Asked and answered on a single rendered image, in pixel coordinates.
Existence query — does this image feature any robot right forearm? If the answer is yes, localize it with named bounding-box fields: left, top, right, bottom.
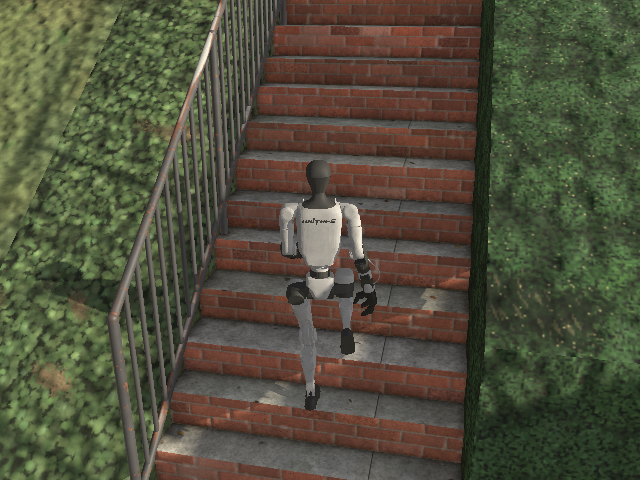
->
left=354, top=245, right=375, bottom=293

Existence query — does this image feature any left robot hand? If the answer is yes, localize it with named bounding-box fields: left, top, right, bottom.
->
left=290, top=242, right=303, bottom=259

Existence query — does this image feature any robot left forearm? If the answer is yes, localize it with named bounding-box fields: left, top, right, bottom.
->
left=280, top=242, right=297, bottom=258

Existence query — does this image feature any robot left shin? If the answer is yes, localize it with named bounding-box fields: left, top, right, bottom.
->
left=299, top=328, right=316, bottom=397

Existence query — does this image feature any robot right upper arm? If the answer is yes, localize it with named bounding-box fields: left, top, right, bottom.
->
left=340, top=203, right=364, bottom=260

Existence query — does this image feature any right robot thigh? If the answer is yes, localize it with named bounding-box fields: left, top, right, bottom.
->
left=334, top=268, right=354, bottom=298

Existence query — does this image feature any right robot hand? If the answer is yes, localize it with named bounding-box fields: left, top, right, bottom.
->
left=353, top=289, right=377, bottom=316

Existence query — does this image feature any robot left upper arm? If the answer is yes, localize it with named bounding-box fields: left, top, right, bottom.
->
left=279, top=202, right=298, bottom=255

